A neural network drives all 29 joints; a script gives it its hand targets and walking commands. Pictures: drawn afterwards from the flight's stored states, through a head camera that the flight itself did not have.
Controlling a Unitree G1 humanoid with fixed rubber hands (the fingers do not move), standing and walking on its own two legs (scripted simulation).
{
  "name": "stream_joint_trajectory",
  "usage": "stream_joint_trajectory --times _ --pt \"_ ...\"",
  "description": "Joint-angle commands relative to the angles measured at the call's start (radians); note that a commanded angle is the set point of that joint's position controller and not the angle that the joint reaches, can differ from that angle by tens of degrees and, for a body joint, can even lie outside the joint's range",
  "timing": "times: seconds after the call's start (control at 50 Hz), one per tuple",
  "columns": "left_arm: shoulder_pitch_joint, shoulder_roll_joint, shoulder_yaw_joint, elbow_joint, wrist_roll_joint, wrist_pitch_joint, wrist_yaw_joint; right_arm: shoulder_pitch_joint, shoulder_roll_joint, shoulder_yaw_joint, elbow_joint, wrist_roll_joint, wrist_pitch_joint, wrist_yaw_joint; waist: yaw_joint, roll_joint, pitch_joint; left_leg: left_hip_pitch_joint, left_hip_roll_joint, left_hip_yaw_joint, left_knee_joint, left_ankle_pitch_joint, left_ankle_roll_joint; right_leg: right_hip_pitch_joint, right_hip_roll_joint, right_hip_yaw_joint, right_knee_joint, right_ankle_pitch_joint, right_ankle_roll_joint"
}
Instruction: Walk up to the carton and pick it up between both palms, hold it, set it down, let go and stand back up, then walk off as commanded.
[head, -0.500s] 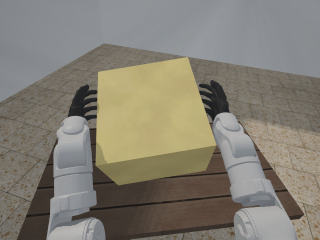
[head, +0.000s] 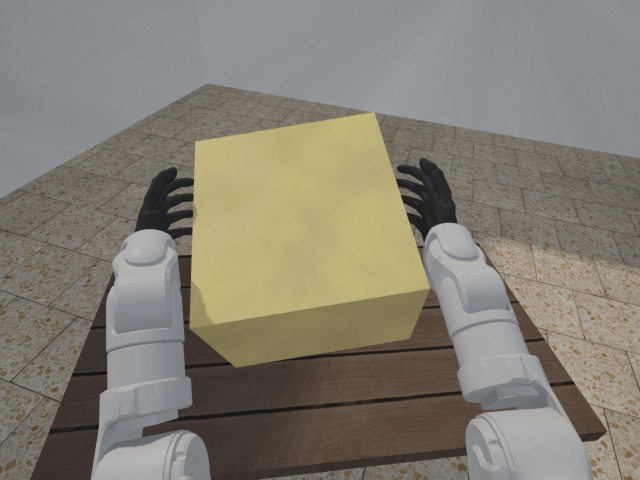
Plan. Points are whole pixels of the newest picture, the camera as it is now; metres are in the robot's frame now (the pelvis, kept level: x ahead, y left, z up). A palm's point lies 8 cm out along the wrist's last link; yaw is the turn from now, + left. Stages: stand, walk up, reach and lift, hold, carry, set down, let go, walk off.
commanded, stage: hold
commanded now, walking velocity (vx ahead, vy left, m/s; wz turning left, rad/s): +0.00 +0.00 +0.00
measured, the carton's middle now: (304, 241) +0.39 +0.01 +0.14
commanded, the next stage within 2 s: none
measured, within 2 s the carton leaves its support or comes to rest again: neither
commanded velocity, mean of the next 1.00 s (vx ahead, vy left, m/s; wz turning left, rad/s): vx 0.00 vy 0.00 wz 0.00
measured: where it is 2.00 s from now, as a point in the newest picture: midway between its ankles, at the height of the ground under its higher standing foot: outside the picture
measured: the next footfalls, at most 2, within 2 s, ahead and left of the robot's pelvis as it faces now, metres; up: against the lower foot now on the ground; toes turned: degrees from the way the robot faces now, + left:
none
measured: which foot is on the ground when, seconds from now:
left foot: down 0.00-1.00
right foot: down 0.00-1.00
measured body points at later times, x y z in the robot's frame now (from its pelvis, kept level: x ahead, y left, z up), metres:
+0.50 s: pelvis +0.00 +0.00 +0.00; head -0.06 +0.02 +0.45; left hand +0.36 +0.18 +0.19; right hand +0.37 -0.16 +0.20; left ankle +0.03 +0.13 -0.75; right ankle +0.00 -0.12 -0.75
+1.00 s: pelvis +0.00 +0.00 +0.00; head -0.06 +0.02 +0.45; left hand +0.36 +0.18 +0.19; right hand +0.37 -0.16 +0.19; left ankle +0.03 +0.13 -0.75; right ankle +0.00 -0.12 -0.75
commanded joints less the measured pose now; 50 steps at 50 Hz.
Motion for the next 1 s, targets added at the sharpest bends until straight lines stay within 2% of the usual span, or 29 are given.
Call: stream_joint_trajectory --times 0.0,0.02,0.06,0.1,0.12,0.14,0.16,0.2,0.24,0.28,0.3,0.36,0.38,0.4,0.46,0.5,0.52,0.54,0.62,0.64,0.68,0.7,0.72,0.74,0.8,0.84,0.9,0.94,0.98 --pt "-0.600 -0.406 -0.464 -0.124 -0.189 -0.069 -0.174 -0.638 0.456 0.332 -0.261 0.078 -0.064 0.115 -0.011 0.072 -0.347 0.143 -0.070 0.059 0.010 0.228 -0.002 0.014 0.054 -0.041 -0.028 0.178 0.027" --pt "-0.579 -0.438 -0.494 -0.168 -0.193 -0.069 -0.176 -0.594 0.432 0.316 -0.260 0.085 -0.064 0.118 -0.037 0.111 -0.352 0.166 -0.061 0.057 0.012 0.263 -0.022 0.027 0.055 -0.038 -0.027 0.201 0.016" --pt "-0.568 -0.432 -0.487 -0.206 -0.185 -0.065 -0.183 -0.522 0.430 0.340 -0.254 0.097 -0.048 0.112 -0.042 0.113 -0.361 0.194 -0.059 0.060 0.028 0.318 -0.025 0.049 0.055 -0.040 -0.017 0.265 0.022" --pt "-0.566 -0.407 -0.478 -0.188 -0.179 -0.061 -0.180 -0.550 0.414 0.339 -0.253 0.097 -0.048 0.111 -0.031 0.104 -0.334 0.167 -0.056 0.057 0.018 0.275 -0.030 0.048 0.054 -0.048 -0.023 0.217 0.025" --pt "-0.553 -0.386 -0.443 -0.160 -0.163 -0.052 -0.183 -0.583 0.409 0.339 -0.270 0.092 -0.035 0.114 -0.008 0.071 -0.275 0.148 -0.054 0.055 0.007 0.242 -0.015 0.019 0.053 -0.043 -0.035 0.172 0.020" --pt "-0.523 -0.394 -0.451 -0.129 -0.166 -0.043 -0.188 -0.580 0.408 0.335 -0.274 0.089 -0.032 0.115 -0.020 0.065 -0.249 0.129 -0.055 0.052 -0.010 0.200 -0.009 0.022 0.045 -0.036 -0.040 0.164 0.021" --pt "-0.527 -0.400 -0.459 -0.190 -0.164 -0.045 -0.188 -0.547 0.399 0.339 -0.258 0.088 -0.038 0.119 -0.012 0.082 -0.263 0.135 -0.050 0.055 -0.002 0.236 -0.013 0.028 0.053 -0.038 -0.029 0.187 0.013" --pt "-0.569 -0.426 -0.463 -0.190 -0.174 -0.055 -0.183 -0.579 0.427 0.352 -0.276 0.091 -0.047 0.120 -0.004 0.081 -0.271 0.129 -0.059 0.063 -0.005 0.235 -0.014 0.022 0.051 -0.041 -0.026 0.172 0.017" --pt "-0.557 -0.434 -0.480 -0.193 -0.191 -0.058 -0.175 -0.637 0.421 0.375 -0.361 0.107 -0.065 0.125 0.005 0.075 -0.327 0.144 -0.056 0.049 0.007 0.269 -0.010 0.032 0.059 -0.042 -0.026 0.182 0.011" --pt "-0.571 -0.424 -0.462 -0.138 -0.181 -0.057 -0.172 -0.639 0.423 0.351 -0.319 0.091 -0.062 0.129 -0.001 0.055 -0.297 0.117 -0.056 0.059 -0.012 0.165 -0.004 0.003 0.054 -0.046 -0.034 0.104 0.013" --pt "-0.595 -0.428 -0.469 -0.162 -0.173 -0.062 -0.165 -0.624 0.430 0.344 -0.277 0.088 -0.061 0.138 -0.003 0.080 -0.314 0.130 -0.054 0.055 -0.014 0.193 -0.005 -0.004 0.053 -0.040 -0.027 0.125 0.017" --pt "-0.587 -0.413 -0.463 -0.171 -0.188 -0.070 -0.163 -0.607 0.443 0.361 -0.263 0.086 -0.058 0.129 0.003 0.059 -0.354 0.139 -0.066 0.061 0.000 0.197 0.002 0.019 0.046 -0.041 -0.024 0.156 0.026" --pt "-0.591 -0.396 -0.447 -0.141 -0.188 -0.070 -0.166 -0.640 0.440 0.370 -0.284 0.092 -0.066 0.129 0.021 0.047 -0.374 0.137 -0.072 0.063 -0.001 0.191 0.010 0.018 0.046 -0.038 -0.027 0.148 0.031" --pt "-0.590 -0.401 -0.461 -0.152 -0.194 -0.074 -0.165 -0.600 0.454 0.358 -0.258 0.086 -0.058 0.124 -0.003 0.044 -0.366 0.140 -0.074 0.065 0.008 0.223 0.004 0.032 0.047 -0.038 -0.019 0.189 0.035" --pt "-0.558 -0.397 -0.417 -0.097 -0.164 -0.068 -0.176 -0.646 0.457 0.362 -0.293 0.090 -0.053 0.115 0.022 0.022 -0.330 0.122 -0.073 0.069 -0.001 0.176 0.016 0.017 0.047 -0.031 -0.036 0.152 0.038" --pt "-0.617 -0.375 -0.409 -0.094 -0.168 -0.069 -0.187 -0.631 0.453 0.333 -0.225 0.068 -0.041 0.119 0.012 0.016 -0.293 0.108 -0.068 0.070 -0.014 0.138 0.018 -0.008 0.044 -0.038 -0.030 0.118 0.034" --pt "-0.608 -0.404 -0.430 -0.116 -0.178 -0.068 -0.191 -0.599 0.451 0.326 -0.198 0.072 -0.040 0.117 -0.012 0.040 -0.313 0.120 -0.071 0.067 -0.019 0.129 0.013 0.006 0.047 -0.040 -0.036 0.100 0.027" --pt "-0.597 -0.412 -0.429 -0.108 -0.171 -0.072 -0.189 -0.613 0.443 0.325 -0.220 0.069 -0.048 0.118 -0.004 0.049 -0.294 0.118 -0.065 0.070 -0.018 0.149 0.009 0.004 0.041 -0.034 -0.033 0.109 0.026" --pt "-0.639 -0.414 -0.432 -0.073 -0.164 -0.062 -0.190 -0.635 0.422 0.259 -0.175 0.048 -0.048 0.125 -0.025 0.096 -0.267 0.094 -0.061 0.064 -0.029 0.090 0.004 -0.030 0.045 -0.038 -0.042 0.042 0.014" --pt "-0.621 -0.377 -0.392 -0.044 -0.150 -0.065 -0.193 -0.654 0.449 0.293 -0.193 0.060 -0.053 0.128 0.010 0.070 -0.272 0.102 -0.069 0.071 -0.025 0.101 0.019 -0.019 0.037 -0.038 -0.043 0.043 0.023" --pt "-0.581 -0.386 -0.403 -0.057 -0.149 -0.064 -0.193 -0.629 0.432 0.306 -0.213 0.056 -0.056 0.123 -0.005 0.055 -0.286 0.116 -0.066 0.069 -0.018 0.141 0.013 0.012 0.043 -0.037 -0.039 0.103 0.026" --pt "-0.596 -0.420 -0.451 -0.139 -0.177 -0.073 -0.185 -0.622 0.454 0.332 -0.250 0.082 -0.061 0.121 -0.010 0.078 -0.359 0.147 -0.064 0.064 0.001 0.217 0.002 0.029 0.047 -0.041 -0.022 0.182 0.024" --pt "-0.619 -0.434 -0.473 -0.148 -0.191 -0.079 -0.180 -0.621 0.461 0.329 -0.246 0.084 -0.065 0.118 -0.017 0.102 -0.380 0.158 -0.065 0.065 0.008 0.231 -0.011 0.028 0.049 -0.042 -0.023 0.201 0.027" --pt "-0.634 -0.432 -0.491 -0.166 -0.194 -0.088 -0.174 -0.612 0.437 0.321 -0.229 0.083 -0.065 0.118 -0.025 0.113 -0.381 0.171 -0.064 0.057 0.011 0.250 -0.016 0.021 0.054 -0.044 -0.020 0.180 0.024" --pt "-0.611 -0.412 -0.465 -0.114 -0.190 -0.083 -0.170 -0.632 0.452 0.324 -0.247 0.067 -0.069 0.114 -0.019 0.060 -0.350 0.131 -0.063 0.058 0.006 0.211 -0.002 0.024 0.051 -0.042 -0.028 0.174 0.029" --pt "-0.626 -0.419 -0.472 -0.145 -0.181 -0.077 -0.170 -0.622 0.453 0.317 -0.251 0.079 -0.067 0.121 -0.017 0.093 -0.349 0.139 -0.063 0.061 0.004 0.213 -0.006 0.021 0.052 -0.043 -0.028 0.160 0.021" --pt "-0.615 -0.416 -0.451 -0.110 -0.170 -0.064 -0.171 -0.638 0.423 0.318 -0.228 0.075 -0.061 0.133 -0.002 0.074 -0.287 0.112 -0.050 0.054 -0.022 0.148 -0.006 -0.007 0.051 -0.045 -0.031 0.096 0.009" --pt "-0.611 -0.415 -0.448 -0.154 -0.172 -0.067 -0.175 -0.600 0.430 0.316 -0.221 0.077 -0.054 0.130 -0.002 0.074 -0.307 0.120 -0.057 0.063 -0.011 0.182 -0.006 0.021 0.052 -0.041 -0.024 0.137 0.013" --pt "-0.579 -0.413 -0.440 -0.117 -0.169 -0.066 -0.181 -0.619 0.447 0.334 -0.260 0.079 -0.063 0.125 0.000 0.053 -0.324 0.128 -0.065 0.060 0.000 0.209 0.003 0.030 0.050 -0.038 -0.030 0.157 0.018"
